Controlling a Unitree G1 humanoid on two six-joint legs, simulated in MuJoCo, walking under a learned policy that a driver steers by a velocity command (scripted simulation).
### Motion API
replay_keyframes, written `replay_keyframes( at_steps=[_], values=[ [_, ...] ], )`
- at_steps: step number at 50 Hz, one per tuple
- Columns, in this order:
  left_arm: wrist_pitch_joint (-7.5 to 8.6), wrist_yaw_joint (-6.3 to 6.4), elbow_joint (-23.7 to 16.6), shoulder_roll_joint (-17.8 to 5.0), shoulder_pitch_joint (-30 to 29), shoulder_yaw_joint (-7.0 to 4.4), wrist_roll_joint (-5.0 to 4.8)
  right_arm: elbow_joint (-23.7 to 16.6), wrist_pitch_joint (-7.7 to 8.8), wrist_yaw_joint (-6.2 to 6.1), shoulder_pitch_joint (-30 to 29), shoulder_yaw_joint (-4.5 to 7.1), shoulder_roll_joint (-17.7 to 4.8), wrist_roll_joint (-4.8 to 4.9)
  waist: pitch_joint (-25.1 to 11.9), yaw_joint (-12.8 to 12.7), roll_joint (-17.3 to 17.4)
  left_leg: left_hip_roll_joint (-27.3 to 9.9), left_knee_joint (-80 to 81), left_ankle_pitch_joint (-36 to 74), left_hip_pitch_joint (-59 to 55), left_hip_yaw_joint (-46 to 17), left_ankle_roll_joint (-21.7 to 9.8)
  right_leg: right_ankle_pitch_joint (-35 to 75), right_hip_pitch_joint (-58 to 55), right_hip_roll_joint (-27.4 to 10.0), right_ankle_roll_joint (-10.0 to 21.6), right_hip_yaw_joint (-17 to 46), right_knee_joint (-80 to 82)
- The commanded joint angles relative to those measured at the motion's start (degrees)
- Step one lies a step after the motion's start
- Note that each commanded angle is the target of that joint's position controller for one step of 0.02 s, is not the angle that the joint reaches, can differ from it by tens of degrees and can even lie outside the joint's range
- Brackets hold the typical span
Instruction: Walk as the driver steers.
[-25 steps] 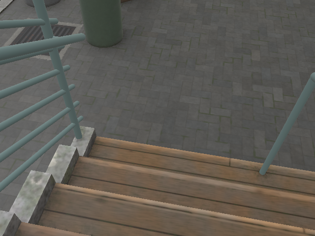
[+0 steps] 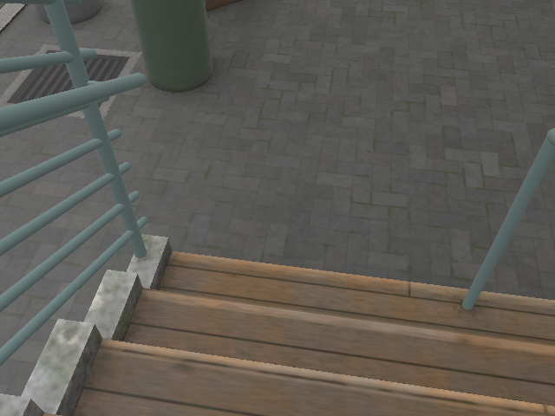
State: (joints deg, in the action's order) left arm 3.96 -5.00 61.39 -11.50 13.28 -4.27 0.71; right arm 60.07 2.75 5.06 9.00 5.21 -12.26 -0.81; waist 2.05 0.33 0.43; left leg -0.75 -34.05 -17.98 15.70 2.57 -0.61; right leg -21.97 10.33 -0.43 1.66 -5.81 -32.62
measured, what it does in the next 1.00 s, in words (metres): goes down: right foot 0.17 m lower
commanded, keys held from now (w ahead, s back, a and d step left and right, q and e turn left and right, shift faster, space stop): no key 0.08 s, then w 0.42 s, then w+e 0.50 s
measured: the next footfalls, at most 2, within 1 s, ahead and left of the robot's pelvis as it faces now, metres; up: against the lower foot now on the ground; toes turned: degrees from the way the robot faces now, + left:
right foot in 0.80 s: +0.34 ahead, -0.09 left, -0.17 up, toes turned -10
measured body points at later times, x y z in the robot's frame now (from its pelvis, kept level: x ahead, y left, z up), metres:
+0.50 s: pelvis +0.10 +0.03 -0.02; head +0.10 +0.03 +0.43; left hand +0.06 +0.25 -0.18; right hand +0.05 -0.16 -0.18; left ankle +0.05 +0.11 -0.73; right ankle +0.06 -0.11 -0.66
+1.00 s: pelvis +0.36 -0.01 -0.18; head +0.36 +0.00 +0.27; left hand +0.32 +0.22 -0.33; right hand +0.39 -0.25 -0.32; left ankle +0.48 +0.13 -0.83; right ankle +0.30 -0.08 -0.89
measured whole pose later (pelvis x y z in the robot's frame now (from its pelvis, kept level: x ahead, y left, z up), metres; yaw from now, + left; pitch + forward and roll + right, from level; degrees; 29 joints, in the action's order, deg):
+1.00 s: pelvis +0.36 -0.01 -0.18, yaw -12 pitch +0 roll -3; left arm 5.6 -3.4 62.8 -8.8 28.2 -0.8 4.5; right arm 54.1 5.2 1.8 14.2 0.3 -11.4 -6.2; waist -0.3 -2.1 2.7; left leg -7.0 -66.0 -7.5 40.9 -4.3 -3.0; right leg -23.0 12.7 7.8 6.4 0.0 -35.9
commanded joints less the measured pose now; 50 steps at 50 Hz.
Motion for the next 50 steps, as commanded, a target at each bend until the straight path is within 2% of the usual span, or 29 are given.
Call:
replay_keyframes(
  at_steps=[1,4,7,11,13,17,19,20,21,22,24,25,27,28,29,32,35,36,37,38,40,41,42,43,44,45,47,48,50],
  values=[
    [0.43,0.22,-0.34,-5.14,2.88,-0.98,-0.01,-0.85,0.58,-0.07,1.32,1.14,-5.66,0.06,-1.86,0.28,-0.43,-0.18,4.14,15.15,-2.66,0.07,-1.9,18.38,1.56,-0.82,-0.13,1.33,4.25],
    [0.32,0.3,0.55,-4.83,3.88,-0.91,0.11,-0.12,0.62,-0.06,1.71,1.13,-5.55,0.0,-1.29,0.28,-0.49,-0.02,4.32,14.33,-2.71,0.13,-2.05,17.18,2.09,-0.8,-0.09,1.38,4.23],
    [0.22,1.58,1.47,-7.9,7.0,-2.65,2.14,0.66,0.57,-1.46,4.78,3.13,-9.28,-1.82,3.8,0.06,-1.41,0.01,6.06,-17.24,1.15,-1.96,-5.77,-12.43,5.77,-2.59,5.11,4.93,7.42],
    [1.43,4.16,5.48,-1.67,19.24,-1.75,3.48,-0.84,1.73,-3.34,1.69,0.78,1.26,-2.39,6.51,-5.22,-7.3,0.2,-5.51,-15.33,15.57,-1.55,-8.19,-20.17,-5.61,-13.63,15.66,20.85,12.36],
    [1.35,4.44,5.09,-2.14,18.45,-1.42,2.56,-3.05,2.44,-3.62,-2.15,0.39,1.98,-2.37,7.8,-5.54,-7.16,0.49,-10.93,-9.89,18.34,0.73,-6.84,-13.26,-6.91,-18.24,18.15,26.57,14.79],
    [1.85,4.9,5.05,-2.31,16.16,-0.98,3.52,-2.12,4.23,-3.1,4.13,0.33,0.89,-2.82,7.64,-1.76,-5.03,1.27,-13.48,-8.37,9.72,2.45,-7.98,-1.97,0.46,-14.75,16.49,19.58,6.38],
    [2.03,3.46,2.72,-4.69,8.3,-1.91,4.76,2.66,4.78,-2.93,20.97,0.59,1.57,-3.27,5.21,8.4,0.76,3.29,-6.54,1.3,-16.58,3.82,-8.39,4.83,20.8,-7.37,14.18,8.83,-10.81],
    [2.57,2.27,-1.02,-4.16,2.45,-2.66,5.52,5.92,4.82,-3.44,32.57,0.81,-0.96,-4.15,0.37,13.38,9.39,-4.37,3.83,1.55,-25.82,-11.34,-12.92,5.49,29.46,1.48,10.01,2.51,-31.03],
    [3.17,2.12,-4.02,2.97,0.76,-1.43,4.36,8.99,4.73,-2.62,44.53,-0.45,-2.3,-5.63,-2.96,16.18,14.7,-16.13,14.36,-0.91,-30.16,-43.52,-23.01,-14.57,41.14,9.41,7.0,12.64,-44.48],
    [3.31,3.1,-6.54,3.45,-3.33,-0.84,2.06,10.3,5.26,-1.68,43.5,-0.78,-2.8,-6.23,10.96,14.58,5.68,-22.16,17.22,-8.48,-25.28,-45.67,-24.49,-6.3,54.19,6.07,8.29,22.13,-43.52],
    [3.3,4.83,-4.78,-0.26,0.79,-1.72,2.54,6.14,4.87,-0.96,25.54,-1.77,0.07,-4.83,8.38,5.81,-2.56,-18.54,12.42,-2.11,-15.05,-33.08,-21.18,4.16,48.3,2.74,7.76,19.08,-46.87],
    [2.76,5.31,-5.02,4.14,4.38,0.01,4.11,5.71,4.7,-2.17,21.38,-2.76,3.66,-4.85,7.72,2.14,-4.89,-15.45,7.99,3.47,-8.63,-23.25,-18.07,9.91,43.68,-0.77,7.71,18.28,-39.77],
    [1.53,4.23,-2.54,6.65,10.42,1.71,6.65,0.25,4.03,-4.89,13.02,-4.96,9.82,-4.87,5.94,-1.51,-2.04,-7.3,5.8,6.43,9.55,-8.65,-12.81,28.62,27.33,-3.36,6.6,12.78,-27.06],
    [1.42,3.21,-3.26,5.32,8.63,1.85,6.73,-0.41,4.81,-6.36,12.17,-6.13,11.55,-5.14,5.61,-1.25,1.47,-6.07,3.56,5.2,13.69,-5.82,-11.1,40.24,23.92,-5.29,5.56,12.33,-18.87],
    [2.1,2.61,-4.18,6.25,7.13,2.1,5.91,-0.35,5.67,-6.9,14.53,-6.46,9.5,-5.37,3.75,-0.1,1.52,-3.93,0.21,1.64,21.02,-0.82,-9.56,56.28,14.88,-4.78,3.87,8.36,-11.02],
    [1.4,2.06,-8.49,1.91,-1.66,1.47,4.58,3.97,5.84,-5.83,26.54,-6.86,4.06,-6.38,5.57,1.91,3.18,-5.39,0.47,-8.15,29.29,-1.64,-8.28,51.08,2.67,-1.82,0.16,2.77,-10.37],
    [0.49,2.8,-10.75,-0.92,-5.22,1.58,6.38,5.69,6.0,-4.87,31.34,-6.92,2.52,-3.93,6.81,2.51,2.88,-9.85,-6.96,-1.24,16.0,-7.2,-10.16,39.41,7.19,-1.43,1.79,2.62,-6.74],
    [0.23,2.58,-11.42,-1.32,-9.36,1.98,5.56,6.33,5.45,-5.44,30.61,-6.58,2.69,-1.54,8.78,4.02,0.7,-11.81,-8.82,1.16,5.22,-9.79,-10.12,32.71,16.64,-4.24,2.39,7.08,4.83],
    [-0.1,2.81,-11.64,-1.37,-10.34,2.22,5.4,5.88,4.5,-5.52,30.5,-6.1,0.9,-1.52,9.26,5.09,2.08,-12.7,-10.63,5.03,-1.3,-11.78,-11.06,28.75,18.16,-4.74,2.77,5.99,9.69],
    [0.27,3.08,-10.01,-1.43,-4.6,1.8,5.2,5.35,3.75,-4.69,30.28,-5.52,-1.32,-3.71,6.06,3.09,2.47,-11.28,-16.58,13.77,1.04,-10.07,-11.4,26.93,7.63,-1.73,2.44,1.19,3.76],
    [0.48,3.19,-1.14,-6.08,16.17,-0.29,3.97,5.7,1.62,-2.39,25.57,-5.01,-2.03,-5.01,4.65,-4.79,-2.95,-9.46,-34.68,21.79,0.7,-7.99,-8.83,33.9,-8.58,-2.65,4.23,1.98,21.07],
    [0.53,3.36,3.01,-8.49,32.54,-2.04,5.12,7.04,1.5,0.16,26.27,-4.49,-1.33,-6.43,-3.34,-11.63,-11.94,-2.35,-63.18,13.64,16.66,-1.48,-4.59,49.36,-31.99,-3.81,11.03,3.03,12.03],
    [0.9,3.23,5.01,-12.95,36.29,-2.34,5.22,3.35,2.21,1.48,26.98,-5.09,2.93,-4.6,-15.98,-9.24,-17.25,3.51,-82.69,-27.28,32.86,-0.64,-1.02,68.16,-48.79,-12.83,21.07,16.46,-3.42],
    [1.75,2.9,5.93,-13.44,38.43,-3.01,5.35,-4.41,4.09,1.33,12.78,-4.85,2.45,-2.94,-9.95,-13.43,-4.82,3.99,-78.99,-25.52,48.6,-4.79,-0.07,51.94,-49.51,-15.4,22.68,27.82,0.35],
    [2.62,2.43,2.95,-10.62,27.51,-2.24,4.23,-10.28,5.72,0.45,5.78,-4.46,-0.56,-1.61,-0.78,-11.44,-3.54,0.17,-70.2,-20.49,61.95,-9.42,1.96,21.16,-41.49,-21.6,24.28,37.82,5.69],
    [2.92,2.08,-0.65,-0.27,13.37,1.63,4.57,-9.48,5.58,-1.81,5.3,-4.17,-1.81,-3.06,2.62,-5.05,9.17,-6.94,-46.65,-0.04,54.07,-14.24,-1.29,12.51,-25.73,-19.3,17.7,29.58,9.59],
    [3.05,1.47,-3.57,2.42,7.15,3.74,4.22,-5.85,3.12,-4.66,11.31,-5.08,0.54,-5.59,9.26,0.48,3.47,-11.25,-26.95,10.67,31.11,-11.47,-3.84,13.81,11.23,-15.72,21.06,24.54,14.9],
    [2.73,1.08,-3.91,-0.48,6.69,3.55,2.61,-6.12,1.76,-4.47,10.51,-5.42,2.61,-6.0,8.27,0.99,-2.16,-8.65,-26.79,12.23,21.78,-6.83,-3.2,10.93,21.58,-10.12,20.48,21.45,12.96],
    [3.7,1.61,-5.79,-1.57,6.83,4.16,3.42,-6.88,2.35,-2.96,16.8,-6.3,3.03,-6.02,2.28,4.18,-0.97,-4.28,-30.3,23.04,1.2,0.07,-1.36,14.62,39.63,-3.43,16.75,16.1,3.27]
  ],
)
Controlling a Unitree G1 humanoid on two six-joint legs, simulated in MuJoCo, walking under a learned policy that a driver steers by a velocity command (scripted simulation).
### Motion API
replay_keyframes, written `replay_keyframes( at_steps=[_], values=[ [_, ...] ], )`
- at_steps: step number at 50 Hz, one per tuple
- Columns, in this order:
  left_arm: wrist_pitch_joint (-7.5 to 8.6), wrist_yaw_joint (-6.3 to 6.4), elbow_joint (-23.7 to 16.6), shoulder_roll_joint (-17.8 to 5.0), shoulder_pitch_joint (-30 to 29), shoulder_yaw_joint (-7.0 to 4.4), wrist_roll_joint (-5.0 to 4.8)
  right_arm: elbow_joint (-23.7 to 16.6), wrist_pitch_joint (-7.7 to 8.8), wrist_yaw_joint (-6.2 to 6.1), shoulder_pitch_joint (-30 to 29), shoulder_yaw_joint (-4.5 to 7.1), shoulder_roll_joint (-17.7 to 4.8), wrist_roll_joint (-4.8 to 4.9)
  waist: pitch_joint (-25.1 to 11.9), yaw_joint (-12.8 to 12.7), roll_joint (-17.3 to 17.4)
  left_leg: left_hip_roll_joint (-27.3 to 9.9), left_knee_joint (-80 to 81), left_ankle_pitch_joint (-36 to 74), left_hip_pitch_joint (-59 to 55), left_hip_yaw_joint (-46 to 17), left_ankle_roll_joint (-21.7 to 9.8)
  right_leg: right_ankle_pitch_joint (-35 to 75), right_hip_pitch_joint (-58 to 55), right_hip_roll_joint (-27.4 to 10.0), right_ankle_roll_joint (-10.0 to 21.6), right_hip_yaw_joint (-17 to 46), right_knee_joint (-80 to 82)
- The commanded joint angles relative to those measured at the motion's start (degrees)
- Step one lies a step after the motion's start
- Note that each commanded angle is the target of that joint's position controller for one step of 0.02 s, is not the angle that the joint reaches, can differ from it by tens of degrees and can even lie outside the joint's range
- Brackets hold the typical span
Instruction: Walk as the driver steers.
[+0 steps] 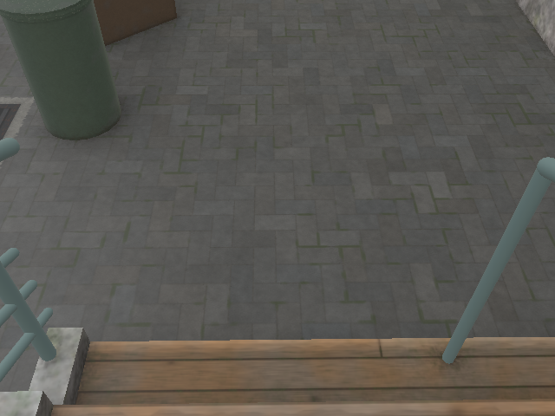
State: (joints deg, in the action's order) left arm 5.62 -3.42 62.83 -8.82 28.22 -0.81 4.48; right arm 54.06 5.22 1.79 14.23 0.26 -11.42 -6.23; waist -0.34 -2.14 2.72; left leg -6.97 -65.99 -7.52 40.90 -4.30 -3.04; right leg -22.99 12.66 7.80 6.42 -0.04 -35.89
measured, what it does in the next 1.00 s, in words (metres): goes down: left foot 0.17 m lower, then right foot 0.17 m lower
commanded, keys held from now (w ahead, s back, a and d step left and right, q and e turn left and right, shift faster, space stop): w+e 0.14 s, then w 0.52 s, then w+q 0.34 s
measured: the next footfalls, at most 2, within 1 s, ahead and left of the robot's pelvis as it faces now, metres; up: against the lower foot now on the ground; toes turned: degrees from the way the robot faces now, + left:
left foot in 0.18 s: +0.25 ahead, +0.14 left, -0.17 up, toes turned -5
right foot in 0.78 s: +0.56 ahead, -0.14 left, -0.33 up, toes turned -14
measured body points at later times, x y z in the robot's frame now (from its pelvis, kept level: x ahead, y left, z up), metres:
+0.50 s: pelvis +0.26 +0.06 -0.18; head +0.27 +0.05 +0.27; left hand +0.44 +0.25 -0.30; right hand +0.10 -0.11 -0.32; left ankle +0.21 +0.14 -0.88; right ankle +0.40 -0.12 -0.81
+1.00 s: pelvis +0.55 -0.05 -0.32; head +0.56 -0.04 +0.13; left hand +0.55 +0.20 -0.47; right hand +0.58 -0.30 -0.46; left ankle +0.62 +0.10 -0.96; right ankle +0.52 -0.12 -1.05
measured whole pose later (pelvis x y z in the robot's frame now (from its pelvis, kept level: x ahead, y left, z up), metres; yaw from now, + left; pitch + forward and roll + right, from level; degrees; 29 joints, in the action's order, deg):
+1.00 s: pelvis +0.55 -0.05 -0.32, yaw -4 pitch +1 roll -3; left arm 5.8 -1.9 59.1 -12.5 23.5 -0.2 4.8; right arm 55.7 4.5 4.6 16.4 1.7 -13.2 -5.6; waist 0.0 0.7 2.7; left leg -6.9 -71.3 -7.9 42.2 -3.6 -7.0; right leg -17.8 12.1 2.4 4.3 -12.1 -29.0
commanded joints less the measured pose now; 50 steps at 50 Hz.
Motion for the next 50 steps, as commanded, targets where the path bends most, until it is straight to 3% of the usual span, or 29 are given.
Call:
replay_keyframes(
  at_steps=[1,3,7,9,10,11,12,13,14,16,17,19,22,25,27,28,30,33,34,35,36,37,39,40,41,43,46,48,50],
  values=[
    [3.3,1.43,-5.84,-1.16,-4.0,1.65,1.11,-2.45,0.0,-0.09,5.82,-2.28,3.4,-0.28,3.84,2.6,-0.12,-1.01,12.7,31.88,-17.29,-0.27,2.1,13.33,30.53,-9.68,9.69,10.89,1.14],
    [4.05,2.67,-7.85,-5.87,-4.26,1.58,0.9,-3.68,-0.33,-0.51,4.02,-1.63,-0.48,1.3,3.19,2.43,-1.43,3.39,26.2,41.83,-33.88,7.31,3.87,-2.98,41.75,-3.37,5.17,6.97,-4.37],
    [1.96,1.61,-7.5,-9.34,5.85,1.09,-0.26,-8.84,-1.93,0.52,-3.12,-1.53,-3.82,0.48,7.68,0.02,-3.8,4.2,46.65,18.05,-27.25,4.35,3.46,-1.42,18.87,-9.6,7.82,25.64,-16.34],
    [0.02,-0.28,-9.5,-11.95,0.86,0.45,-0.35,-2.39,-0.58,0.04,10.92,1.33,-10.3,2.66,3.49,5.96,-1.7,2.04,52.13,27.11,-39.86,5.47,-0.41,5.91,14.25,-7.53,5.11,24.59,-33.52],
    [0.21,-2.41,-10.08,-7.86,-0.03,1.71,0.12,1.94,0.5,0.25,27.58,3.76,-15.96,2.51,-5.97,12.16,2.45,-4.96,39.77,38.84,-61.32,0.2,-8.84,13.83,25.1,-3.92,-0.07,21.59,-54.28],
    [0.23,-3.93,-4.79,2.26,19.85,2.46,-1.69,2.09,0.36,2.2,28.47,4.5,-19.31,1.59,-18.85,3.75,16.72,-17.08,21.62,77.82,-81.66,-8.05,-22.68,-23.79,44.89,2.53,-3.62,9.32,-84.43],
    [-0.14,-4.11,-8.86,-3.99,16.03,1.57,-3.19,1.31,-0.96,3.84,29.97,4.81,-18.83,-1.29,-16.47,9.11,8.0,-21.22,26.51,69.3,-79.61,-20.39,-26.18,-23.16,58.69,2.51,-4.69,8.71,-93.55],
    [-0.66,-2.59,-14.04,-8.06,3.54,0.66,-3.21,1.55,-1.63,4.32,24.34,5.14,-18.15,-0.98,-6.6,10.97,7.12,-25.09,34.51,33.51,-71.37,-28.56,-25.24,-18.67,73.02,-2.02,-5.83,7.99,-93.25],
    [-1.04,-0.71,-14.78,-7.0,-1.8,1.4,-1.63,0.51,-1.4,3.55,17.94,1.91,-7.61,-0.89,0.85,8.03,-4.65,-19.84,39.32,4.52,-55.65,-22.1,-17.75,-2.48,72.11,-7.76,-3.39,12.61,-81.86],
    [-2.04,0.01,-14.17,-4.01,-1.2,1.98,-0.88,1.61,-0.36,2.28,14.64,-0.76,0.48,-1.31,7.45,0.35,-2.8,-14.24,44.89,8.0,-25.76,-13.45,-15.92,10.48,52.99,-14.44,-0.73,9.91,-69.52],
    [-2.18,-0.63,-14.14,-0.75,-1.15,3.4,1.68,1.47,1.52,0.46,11.2,-1.73,4.19,-0.71,8.93,-1.01,-2.23,-6.82,45.96,4.94,-19.08,-7.03,-12.02,22.27,49.41,-16.6,0.57,9.6,-54.63],
    [-2.46,-2.47,-14.47,-4.21,-9.6,2.16,1.63,1.71,4.55,-0.81,9.8,-1.82,0.84,1.73,6.97,3.7,0.72,-0.66,49.1,-5.85,-4.04,2.2,-13.26,38.8,30.38,-14.3,-1.04,0.98,-29.68],
    [-2.31,-3.19,-14.06,-5.33,-6.52,2.05,1.83,4.44,4.61,0.11,14.3,-0.36,-7.92,-0.57,2.94,0.22,-1.73,-4.63,40.49,11.45,-9.95,-3.14,-13.94,36.54,29.84,-13.23,-3.34,2.0,-33.18],
    [-1.77,-1.13,-19.0,-5.42,-21.66,2.81,2.68,11.64,4.28,-2.91,31.49,-1.94,-1.29,1.79,3.31,11.16,-2.53,-8.51,29.82,4.54,-53.11,-12.98,-13.49,40.83,67.03,-16.39,-6.45,11.19,-13.52],
    [-1.44,-0.87,-19.8,-2.84,-27.6,3.55,1.69,15.79,2.92,-4.27,40.74,-2.63,1.57,0.15,6.56,13.55,1.01,-10.03,28.12,6.45,-61.36,-19.92,-12.93,38.47,78.53,-16.51,-6.78,11.16,-7.91],
    [-1.29,-1.79,-17.34,-4.23,-26.86,3.8,2.09,12.06,2.45,-4.07,34.12,-3.75,4.33,1.48,5.77,11.34,-4.58,-5.3,26.32,2.51,-45.53,-12.06,-12.29,52.51,61.33,-17.03,-5.78,6.56,3.04],
    [-2.24,-3.08,-18.34,-4.12,-27.57,3.87,1.84,9.69,2.04,-1.02,27.27,-3.46,0.25,0.2,6.98,7.8,0.32,-0.74,33.69,-9.54,-6.74,-4.48,-11.14,57.61,20.9,-12.43,-3.56,-2.68,-5.77],
    [-3.33,-2.63,-19.97,-8.51,-31.35,2.97,1.25,9.35,2.83,-0.95,24.88,-2.23,-3.43,0.96,10.88,7.97,-2.14,-2.35,29.9,-10.41,-13.47,-6.2,-10.3,46.76,18.87,-13.07,-3.51,-0.6,1.12],
    [-2.93,0.18,-19.03,-6.45,-37.91,1.55,-7.85,8.56,0.88,-2.28,24.47,-0.65,-5.65,8.26,13.16,12.27,-7.97,-0.41,26.33,-0.84,-18.15,-3.7,-7.85,46.67,17.28,-8.8,-5.72,-6.43,6.84],
    [-2.41,1.46,-18.74,-4.9,-38.26,2.45,-8.71,9.26,-0.55,-3.63,28.21,-0.67,-5.73,7.41,13.33,14.02,-4.52,0.33,22.87,3.6,-22.62,-4.29,-6.99,42.99,15.14,-8.98,-7.54,-5.45,9.98],
    [-2.44,-1.17,-18.5,-2.94,-33.06,4.74,2.22,11.72,-0.06,-2.35,30.09,-0.97,-4.67,1.78,7.36,11.22,4.69,-1.55,20.46,4.91,-31.69,-7.67,-8.12,34.29,14.3,-13.63,-4.41,1.6,17.07],
    [-2.77,-1.14,-16.85,-7.07,-28.37,2.53,3.19,11.21,0.11,-1.15,27.68,-0.13,-4.61,2.05,7.57,9.4,2.3,-1.04,14.76,11.35,-36.44,-8.46,-8.69,32.27,12.81,-13.07,-3.15,0.32,21.95],
    [-1.1,-0.24,-6.71,-13.52,1.19,-1.57,0.98,13.31,-1.48,3.24,30.61,-0.44,-4.17,-0.55,-3.69,-1.42,-8.58,3.35,-10.43,8.87,-16.83,-1.79,-3.07,58.79,-30.34,-16.04,2.68,-2.71,21.06],
    [-1.59,-1.02,-4.15,-17.13,13.66,-2.96,1.95,14.24,-1.08,5.29,39.91,-1.37,3.31,0.52,-22.27,-2.25,-19.98,9.48,-41.2,-37.34,2.77,1.13,1.49,94.66,-62.36,-27.72,15.7,5.46,-5.75],
    [-1.97,-1.89,-3.1,-17.09,16.05,-3.23,2.23,9.06,0.0,6.16,30.78,-1.1,0.36,2.26,-26.97,-5.41,-12.61,7.67,-51.19,-41.71,12.53,1.44,2.09,90.6,-65.01,-32.61,17.89,10.97,-7.42],
    [-2.6,-1.14,-4.78,-14.45,4.85,-3.36,1.01,1.61,0.63,4.47,13.43,0.07,-3.86,4.31,-10.45,-5.6,-2.16,4.09,-47.03,-33.12,22.77,1.6,1.45,53.19,-40.26,-35.46,15.52,13.53,6.73],
    [0.02,1.07,-8.5,-0.04,-8.85,1.84,1.31,1.08,-0.12,1.74,12.0,-0.17,0.75,1.23,4.07,6.06,-2.4,-3.7,-13.98,-4.44,2.95,-4.17,-4.63,35.02,3.48,-25.58,9.0,3.0,16.09],
    [2.04,2.1,-7.62,-0.97,-7.09,1.98,-1.23,2.94,-0.91,2.93,12.64,0.1,2.96,-0.31,6.33,5.45,-2.87,-1.61,-0.2,6.77,-4.52,-1.38,-5.2,28.88,12.03,-23.72,10.86,-0.82,21.39],
    [2.42,1.96,-6.16,-3.87,-4.2,1.68,0.92,2.33,-1.07,3.94,12.34,0.51,2.76,-0.16,4.14,5.98,-5.08,-1.8,-0.66,9.86,-2.96,-0.58,-4.59,29.45,10.86,-24.03,11.44,-1.4,16.49]
  ],
)
Keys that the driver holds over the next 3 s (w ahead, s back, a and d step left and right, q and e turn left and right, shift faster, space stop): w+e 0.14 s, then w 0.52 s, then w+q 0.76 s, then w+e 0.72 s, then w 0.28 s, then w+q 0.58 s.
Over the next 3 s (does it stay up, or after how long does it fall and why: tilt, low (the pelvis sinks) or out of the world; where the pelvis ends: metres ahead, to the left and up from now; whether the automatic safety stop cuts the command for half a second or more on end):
stays up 1.71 0.00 -0.63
